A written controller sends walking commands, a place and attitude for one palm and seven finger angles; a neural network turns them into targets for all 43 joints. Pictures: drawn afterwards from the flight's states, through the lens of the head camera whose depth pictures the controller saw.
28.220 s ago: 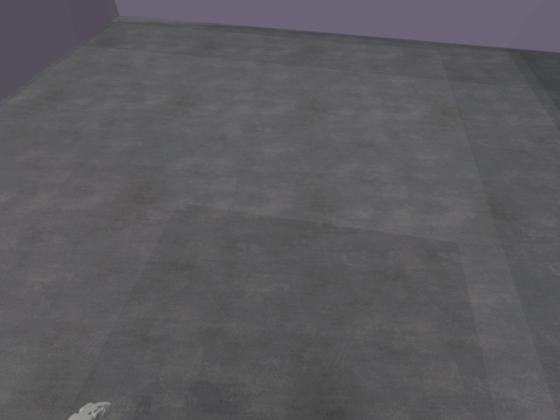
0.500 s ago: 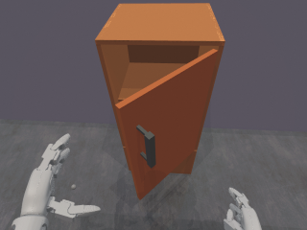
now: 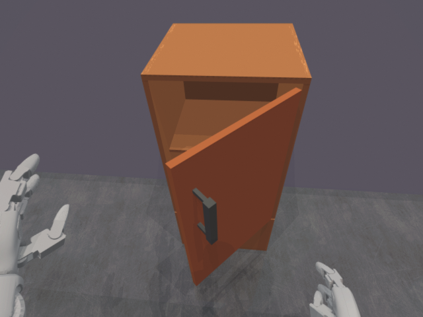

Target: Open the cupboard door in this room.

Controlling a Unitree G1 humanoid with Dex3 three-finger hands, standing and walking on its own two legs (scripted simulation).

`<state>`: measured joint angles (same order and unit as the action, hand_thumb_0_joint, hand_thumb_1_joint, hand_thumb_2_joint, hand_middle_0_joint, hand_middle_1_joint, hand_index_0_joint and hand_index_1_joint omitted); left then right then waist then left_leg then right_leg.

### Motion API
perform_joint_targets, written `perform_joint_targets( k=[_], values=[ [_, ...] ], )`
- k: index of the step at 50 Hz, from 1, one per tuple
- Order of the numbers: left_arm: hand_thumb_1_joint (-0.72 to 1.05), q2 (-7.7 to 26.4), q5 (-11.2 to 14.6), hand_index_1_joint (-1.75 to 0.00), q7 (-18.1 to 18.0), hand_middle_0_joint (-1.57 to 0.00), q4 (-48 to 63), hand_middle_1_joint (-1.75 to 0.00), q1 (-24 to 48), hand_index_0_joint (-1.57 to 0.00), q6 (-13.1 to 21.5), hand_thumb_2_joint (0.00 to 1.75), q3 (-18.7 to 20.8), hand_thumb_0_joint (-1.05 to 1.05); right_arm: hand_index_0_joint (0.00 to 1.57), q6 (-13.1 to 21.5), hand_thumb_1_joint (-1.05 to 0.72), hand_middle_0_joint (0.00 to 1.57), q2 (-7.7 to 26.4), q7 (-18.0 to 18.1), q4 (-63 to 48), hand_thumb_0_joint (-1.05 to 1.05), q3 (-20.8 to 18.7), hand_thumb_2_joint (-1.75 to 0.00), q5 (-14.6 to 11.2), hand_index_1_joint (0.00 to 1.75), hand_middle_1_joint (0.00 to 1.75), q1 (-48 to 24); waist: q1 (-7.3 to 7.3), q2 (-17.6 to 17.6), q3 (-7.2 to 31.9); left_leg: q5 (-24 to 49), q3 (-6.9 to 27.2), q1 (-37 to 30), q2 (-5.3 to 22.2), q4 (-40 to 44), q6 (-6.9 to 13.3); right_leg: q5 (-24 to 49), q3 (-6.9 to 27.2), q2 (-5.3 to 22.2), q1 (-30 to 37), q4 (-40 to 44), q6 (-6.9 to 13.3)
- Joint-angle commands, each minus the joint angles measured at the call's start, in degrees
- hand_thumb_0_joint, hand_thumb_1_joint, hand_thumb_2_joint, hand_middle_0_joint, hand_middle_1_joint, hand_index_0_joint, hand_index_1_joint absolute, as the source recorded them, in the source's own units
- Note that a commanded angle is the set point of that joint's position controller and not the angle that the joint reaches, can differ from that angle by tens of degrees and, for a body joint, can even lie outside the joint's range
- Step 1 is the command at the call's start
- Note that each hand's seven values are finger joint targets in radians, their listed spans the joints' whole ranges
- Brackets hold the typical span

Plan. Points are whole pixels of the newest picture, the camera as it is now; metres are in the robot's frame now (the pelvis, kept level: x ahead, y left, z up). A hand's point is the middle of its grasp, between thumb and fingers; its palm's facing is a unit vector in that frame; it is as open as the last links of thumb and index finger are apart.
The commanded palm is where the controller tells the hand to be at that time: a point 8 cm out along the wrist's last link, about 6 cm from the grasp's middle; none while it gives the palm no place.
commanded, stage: draw the hand back to the body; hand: left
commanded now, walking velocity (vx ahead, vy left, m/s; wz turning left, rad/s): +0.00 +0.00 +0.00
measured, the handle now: (205, 217) +0.33 +0.07 -0.02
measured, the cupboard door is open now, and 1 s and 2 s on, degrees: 47 47 47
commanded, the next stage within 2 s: step back with the hand held close in 0.40 s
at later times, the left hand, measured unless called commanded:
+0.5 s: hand (48, 228) +0.18 +0.26 +0.16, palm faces +0.47 -0.78 -0.42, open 7.4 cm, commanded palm +0.14 +0.30 +0.17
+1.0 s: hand (24, 252) +0.14 +0.28 +0.16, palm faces +0.38 -0.76 -0.53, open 7.4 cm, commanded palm +0.09 +0.31 +0.17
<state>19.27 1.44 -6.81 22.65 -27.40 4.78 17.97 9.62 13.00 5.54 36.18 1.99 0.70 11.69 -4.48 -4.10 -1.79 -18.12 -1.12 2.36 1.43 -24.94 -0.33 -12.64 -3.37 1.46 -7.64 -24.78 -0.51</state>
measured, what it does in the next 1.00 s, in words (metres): shifts its weight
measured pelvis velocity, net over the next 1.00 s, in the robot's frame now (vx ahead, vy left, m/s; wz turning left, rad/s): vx -0.06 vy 0.02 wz -0.03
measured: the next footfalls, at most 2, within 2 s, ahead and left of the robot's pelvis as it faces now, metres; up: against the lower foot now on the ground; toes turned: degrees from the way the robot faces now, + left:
none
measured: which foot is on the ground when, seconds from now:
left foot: down 0.00-1.00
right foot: down 0.00-1.00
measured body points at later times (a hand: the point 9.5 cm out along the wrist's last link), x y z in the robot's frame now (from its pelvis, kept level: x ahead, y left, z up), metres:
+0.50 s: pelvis -0.01 +0.00 +0.00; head -0.02 -0.02 +0.45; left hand +0.15 +0.30 +0.18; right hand +0.18 -0.22 -0.08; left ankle -0.05 +0.12 -0.74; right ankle +0.01 -0.13 -0.74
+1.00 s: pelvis -0.06 +0.02 +0.00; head -0.04 +0.01 +0.45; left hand +0.12 +0.31 +0.18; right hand +0.12 -0.23 -0.08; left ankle -0.05 +0.12 -0.74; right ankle +0.01 -0.13 -0.74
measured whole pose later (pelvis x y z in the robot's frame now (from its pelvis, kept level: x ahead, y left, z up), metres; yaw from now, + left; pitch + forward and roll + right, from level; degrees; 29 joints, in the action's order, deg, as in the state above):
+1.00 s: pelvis -0.06 +0.02 +0.00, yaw -2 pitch -1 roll +0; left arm 23.4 1.0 -7.7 26.7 -31.2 10.3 23.9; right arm 2.2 13.1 5.6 32.0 -0.3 -0.2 10.0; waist -1.0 -0.6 -3.3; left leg -13.9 -3.7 13.4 -0.3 -28.1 1.4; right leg -6.3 -0.5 3.0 -18.3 -25.5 -1.8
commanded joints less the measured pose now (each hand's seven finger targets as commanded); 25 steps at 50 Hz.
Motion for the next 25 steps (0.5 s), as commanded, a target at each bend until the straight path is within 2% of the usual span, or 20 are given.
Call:
perform_joint_targets(
  k=[1, 3, 5, 7, 10, 12, 14, 18, 22, 24, 25],
  values=[
    [0.90, 11.61, 0.37, -0.30, -1.11, -0.20, 11.85, -0.30, 6.60, -0.20, 4.35, 0.90, 9.92, 0.00, 0.20, 2.80, -0.90, 0.20, 5.37, 0.40, -8.25, 0.00, -2.41, -0.90, 0.21, 0.30, 0.30, -6.94, 0.01, 0.32, 4.01, 17.77, -0.54, 4.53, -0.09, 5.11, 0.94, 11.06, 0.48, -0.69, 6.17, 4.11, 1.29],
    [0.90, 8.95, 0.47, -0.30, -0.58, -0.20, 9.33, -0.30, 4.84, -0.20, 4.14, 0.90, 7.84, 0.00, 0.20, 2.48, -0.90, 0.20, 5.46, 0.12, -7.97, 0.00, -2.64, -0.90, 0.15, 0.30, 0.30, -6.84, 0.22, 1.71, 3.17, 18.55, -0.85, 4.25, 0.07, 5.36, 1.06, 11.51, 0.37, -0.81, 5.73, 4.44, 1.04],
    [0.90, 7.90, 0.55, -0.30, -0.11, -0.20, 8.67, -0.30, 4.97, -0.20, 3.89, 0.90, 6.32, 0.00, 0.20, 2.07, -0.90, 0.20, 5.77, -0.11, -7.96, 0.00, -2.88, -0.90, -0.02, 0.30, 0.30, -7.08, 0.56, 1.70, 1.96, 17.96, -0.85, 4.15, 0.25, 5.80, 1.10, 10.88, 0.41, -0.80, 5.19, 4.89, 0.98],
    [0.90, 9.65, 0.34, -0.30, -0.28, -0.20, 10.60, -0.30, 5.99, -0.20, 4.19, 0.90, 7.59, 0.00, 0.20, 2.05, -0.90, 0.20, 5.84, -0.14, -8.06, 0.00, -3.05, -0.90, 0.23, 0.30, 0.30, -7.20, 0.18, 0.80, 4.44, 18.93, -0.93, 3.23, -0.03, 5.63, 1.27, 12.10, 0.66, -0.74, 6.34, 4.77, 1.06],
    [0.90, 10.18, 0.35, -0.30, -0.34, -0.20, 11.04, -0.30, 6.19, -0.20, 4.06, 0.90, 7.99, 0.00, 0.20, 1.83, -0.90, 0.20, 5.74, -0.19, -8.06, 0.00, -2.96, -0.90, 0.23, 0.30, 0.30, -7.61, 0.06, 1.00, 4.20, 19.15, -0.60, 3.56, -0.08, 5.97, 1.08, 12.19, 0.73, -0.90, 6.90, 4.87, 1.14],
    [0.90, 11.01, 0.24, -0.30, -0.54, -0.20, 12.11, -0.30, 6.31, -0.20, 4.25, 0.90, 8.80, 0.00, 0.20, 2.00, -0.90, 0.20, 5.58, -0.13, -8.15, 0.00, -2.92, -0.90, 0.38, 0.30, 0.30, -7.83, -0.22, 0.62, 5.58, 19.37, -0.70, 3.02, -0.29, 5.79, 1.17, 12.71, 0.79, -0.89, 7.51, 4.93, 1.17],
    [0.90, 11.28, 0.04, -0.30, -0.64, -0.20, 11.83, -0.30, 6.34, -0.20, 4.15, 0.90, 9.01, 0.00, 0.20, 2.03, -0.90, 0.20, 5.51, -0.04, -7.84, 0.00, -2.85, -0.90, 0.37, 0.30, 0.30, -7.87, -0.18, -1.29, 4.73, 19.16, -0.73, 3.31, -0.40, 5.91, 0.92, 12.31, 0.82, -0.87, 7.46, 5.24, 1.36],
    [0.90, 10.50, 0.17, -0.30, -0.61, -0.20, 11.27, -0.30, 5.74, -0.20, 4.16, 0.90, 8.55, 0.00, 0.20, 2.27, -0.90, 0.20, 5.25, -0.03, -7.65, 0.00, -2.88, -0.90, 0.38, 0.30, 0.30, -7.76, -0.03, 0.73, 3.87, 18.91, -0.79, 3.15, -0.28, 6.07, 1.00, 12.29, 0.70, -1.13, 6.88, 5.51, 1.14],
    [0.90, 10.02, 0.28, -0.30, -0.43, -0.20, 10.59, -0.30, 6.22, -0.20, 4.17, 0.90, 8.00, 0.00, 0.20, 2.19, -0.90, 0.20, 5.28, -0.08, -7.41, 0.00, -3.00, -0.90, 0.27, 0.30, 0.30, -8.10, 0.08, 0.73, 2.75, 16.99, -0.90, 3.20, -0.28, 6.43, 1.10, 10.61, 0.93, -1.14, 6.06, 6.24, 1.09],
    [0.90, 10.01, 0.29, -0.30, -0.40, -0.20, 9.02, -0.30, 5.78, -0.20, 4.05, 0.90, 8.08, 0.00, 0.20, 2.10, -0.90, 0.20, 5.42, 0.02, -7.14, 0.00, -3.19, -0.90, 0.28, 0.30, 0.30, -8.07, 0.15, 1.94, 2.37, 15.86, -0.90, 3.38, -0.22, 6.63, 1.16, 9.69, 0.91, -1.09, 5.97, 6.75, 1.14],
    [0.90, 9.67, 0.31, -0.30, -0.32, -0.20, 10.50, -0.30, 6.38, -0.20, 4.23, 0.90, 7.59, 0.00, 0.20, 2.08, -0.90, 0.20, 5.46, -0.08, -7.37, 0.00, -3.18, -0.90, 0.21, 0.30, 0.30, -8.07, 0.29, 1.15, 2.96, 16.09, -0.82, 3.18, -0.21, 6.75, 1.13, 9.84, 1.00, -1.15, 6.22, 6.47, 1.06]
  ],
)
